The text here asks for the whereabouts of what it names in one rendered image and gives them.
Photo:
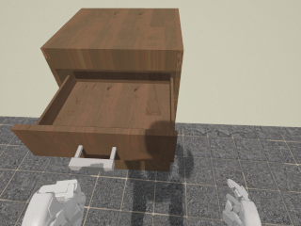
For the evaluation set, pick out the right robot hand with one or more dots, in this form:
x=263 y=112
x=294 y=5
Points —
x=244 y=211

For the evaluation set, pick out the drawer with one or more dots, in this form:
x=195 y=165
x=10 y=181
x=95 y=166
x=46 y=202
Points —
x=130 y=110

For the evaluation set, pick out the cabinet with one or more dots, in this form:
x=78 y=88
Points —
x=120 y=39

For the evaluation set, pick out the handle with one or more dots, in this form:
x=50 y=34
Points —
x=92 y=164

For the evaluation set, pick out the left robot hand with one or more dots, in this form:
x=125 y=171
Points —
x=62 y=201

